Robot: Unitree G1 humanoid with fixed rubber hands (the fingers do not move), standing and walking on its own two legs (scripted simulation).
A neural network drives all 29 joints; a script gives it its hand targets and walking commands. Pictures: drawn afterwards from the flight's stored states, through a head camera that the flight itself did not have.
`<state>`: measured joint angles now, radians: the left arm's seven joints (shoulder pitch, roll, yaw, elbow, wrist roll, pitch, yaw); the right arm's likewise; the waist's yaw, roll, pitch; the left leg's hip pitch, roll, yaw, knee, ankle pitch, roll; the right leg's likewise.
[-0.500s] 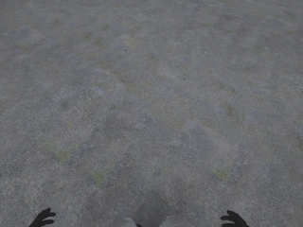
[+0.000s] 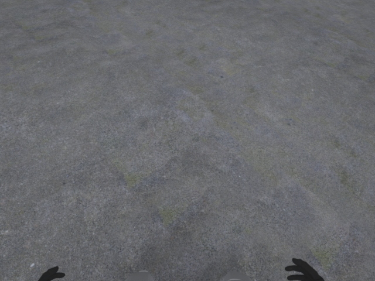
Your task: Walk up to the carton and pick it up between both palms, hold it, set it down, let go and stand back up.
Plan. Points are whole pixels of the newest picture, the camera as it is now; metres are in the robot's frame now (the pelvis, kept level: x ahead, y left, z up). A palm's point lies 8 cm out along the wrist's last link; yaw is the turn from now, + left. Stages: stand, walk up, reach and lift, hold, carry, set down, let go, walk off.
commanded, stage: walk up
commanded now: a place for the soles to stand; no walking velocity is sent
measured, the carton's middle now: out of the picture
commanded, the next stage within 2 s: none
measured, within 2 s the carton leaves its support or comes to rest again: neither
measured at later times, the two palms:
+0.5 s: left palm out of the picture +0.02 +0.37 -0.07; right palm (263, 246) +0.20 -0.19 -0.08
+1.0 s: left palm out of the picture -0.03 +0.47 -0.10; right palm (190, 213) +0.28 -0.03 -0.07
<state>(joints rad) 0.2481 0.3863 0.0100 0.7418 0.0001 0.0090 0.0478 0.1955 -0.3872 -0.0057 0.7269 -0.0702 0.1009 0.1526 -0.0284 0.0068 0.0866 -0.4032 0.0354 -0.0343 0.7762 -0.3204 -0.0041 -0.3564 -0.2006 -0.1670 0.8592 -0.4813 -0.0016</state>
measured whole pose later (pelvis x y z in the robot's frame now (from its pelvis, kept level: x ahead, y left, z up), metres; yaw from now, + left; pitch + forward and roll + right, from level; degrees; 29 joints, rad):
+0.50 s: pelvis +0.01 +0.06 +0.01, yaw +15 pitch -5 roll -1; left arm 0.30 0.39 0.01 0.74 0.00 -0.06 0.07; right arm 0.20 -0.40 -0.01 0.73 -0.07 0.10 0.17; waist 0.01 0.03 0.08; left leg -0.46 0.06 -0.05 0.95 -0.32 0.00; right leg -0.23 -0.13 -0.29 0.67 -0.35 -0.05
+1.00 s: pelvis +0.07 +0.17 +0.01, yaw +34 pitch -1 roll -1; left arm 0.31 0.42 0.02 0.74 0.00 -0.05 0.02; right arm 0.28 -0.33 -0.01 0.73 -0.07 0.09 0.11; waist -0.03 -0.08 0.06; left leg -0.39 -0.10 -0.13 0.67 -0.27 0.02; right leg -0.40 -0.04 -0.19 0.74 -0.47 -0.01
